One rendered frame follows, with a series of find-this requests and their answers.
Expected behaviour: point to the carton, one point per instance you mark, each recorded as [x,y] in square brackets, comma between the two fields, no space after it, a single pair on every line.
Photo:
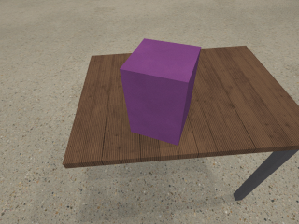
[157,81]

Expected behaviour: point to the table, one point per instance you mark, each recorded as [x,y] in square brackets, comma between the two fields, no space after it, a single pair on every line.
[237,107]

